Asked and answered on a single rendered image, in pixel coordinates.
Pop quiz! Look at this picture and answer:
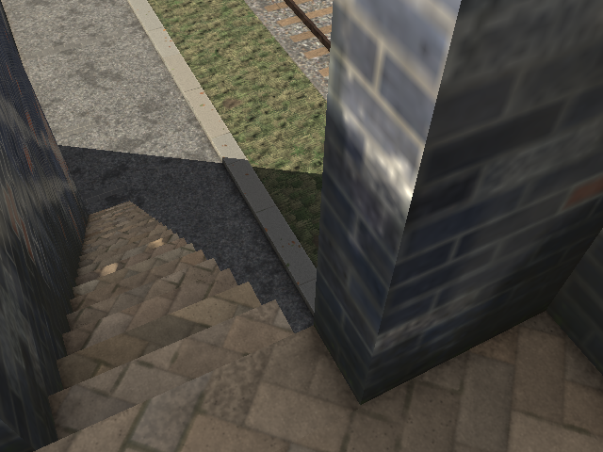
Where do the stairs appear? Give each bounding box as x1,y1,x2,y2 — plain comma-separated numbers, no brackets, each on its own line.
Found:
48,201,295,440

